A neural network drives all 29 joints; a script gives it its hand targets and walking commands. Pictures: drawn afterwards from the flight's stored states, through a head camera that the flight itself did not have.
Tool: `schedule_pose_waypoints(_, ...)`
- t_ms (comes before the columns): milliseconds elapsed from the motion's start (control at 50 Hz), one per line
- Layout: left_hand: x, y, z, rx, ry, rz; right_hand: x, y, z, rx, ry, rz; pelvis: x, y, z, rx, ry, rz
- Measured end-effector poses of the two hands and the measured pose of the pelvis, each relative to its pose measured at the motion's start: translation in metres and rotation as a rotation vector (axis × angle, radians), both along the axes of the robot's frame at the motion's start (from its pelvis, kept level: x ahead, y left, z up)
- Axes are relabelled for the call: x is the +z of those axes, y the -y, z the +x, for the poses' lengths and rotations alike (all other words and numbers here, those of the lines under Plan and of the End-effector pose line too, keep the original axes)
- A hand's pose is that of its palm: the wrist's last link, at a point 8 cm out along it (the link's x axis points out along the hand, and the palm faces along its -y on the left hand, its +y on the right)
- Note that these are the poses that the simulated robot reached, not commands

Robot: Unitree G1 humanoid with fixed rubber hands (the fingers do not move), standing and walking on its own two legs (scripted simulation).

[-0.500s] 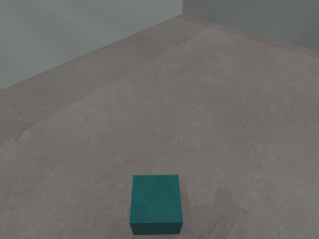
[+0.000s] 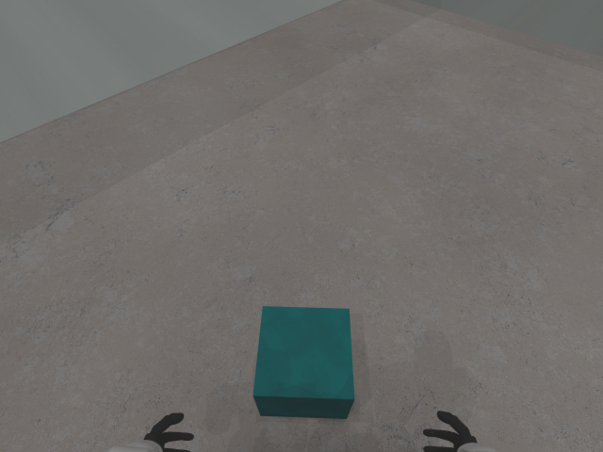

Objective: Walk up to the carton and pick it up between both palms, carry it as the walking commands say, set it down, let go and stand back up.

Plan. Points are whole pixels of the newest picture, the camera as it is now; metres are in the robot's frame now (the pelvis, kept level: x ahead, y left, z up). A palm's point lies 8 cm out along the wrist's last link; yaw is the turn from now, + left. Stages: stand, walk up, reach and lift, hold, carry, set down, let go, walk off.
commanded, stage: reach and lift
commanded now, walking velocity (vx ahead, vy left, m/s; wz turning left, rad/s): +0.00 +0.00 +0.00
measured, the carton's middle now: (304, 362) +0.48 -0.01 -0.64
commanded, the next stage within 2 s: none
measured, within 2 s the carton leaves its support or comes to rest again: neither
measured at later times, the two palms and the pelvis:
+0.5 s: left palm (163, 446) +0.19 +0.21 -0.15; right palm out of the picture +0.16 -0.23 -0.15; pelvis -0.04 +0.00 -0.05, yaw +0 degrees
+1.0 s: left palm (189, 344) +0.35 +0.21 -0.17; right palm (433, 364) +0.31 -0.23 -0.18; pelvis -0.07 -0.01 -0.08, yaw +1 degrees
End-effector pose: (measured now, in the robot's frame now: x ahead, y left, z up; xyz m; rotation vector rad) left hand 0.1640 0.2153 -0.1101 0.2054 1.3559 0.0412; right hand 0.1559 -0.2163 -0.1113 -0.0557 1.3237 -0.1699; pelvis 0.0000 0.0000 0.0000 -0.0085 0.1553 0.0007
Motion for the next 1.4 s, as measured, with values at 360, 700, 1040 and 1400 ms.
schedule_pose_waypoints(360, -0.034, -0.002, 0.022, -0.036, 0.193, -0.039, -0.034, 0.004, -0.001, 0.020, 0.136, -0.029, -0.032, 0.004, -0.016, 0.011, -0.198, 0.000)
schedule_pose_waypoints(700, -0.048, 0.002, 0.085, -0.033, 0.329, -0.049, -0.048, 0.014, 0.056, 0.017, 0.275, -0.032, -0.067, 0.006, -0.068, 0.003, -0.103, 0.001)
schedule_pose_waypoints(1040, -0.062, 0.007, 0.198, -0.031, 0.470, -0.046, -0.067, 0.014, 0.166, -0.010, 0.437, -0.070, -0.077, 0.008, -0.064, 0.019, -0.334, 0.000)
schedule_pose_waypoints(1400, -0.087, 0.011, 0.300, -0.024, 0.665, -0.085, -0.092, 0.026, 0.261, -0.037, 0.628, -0.075, -0.101, 0.002, -0.065, 0.015, -0.556, -0.004)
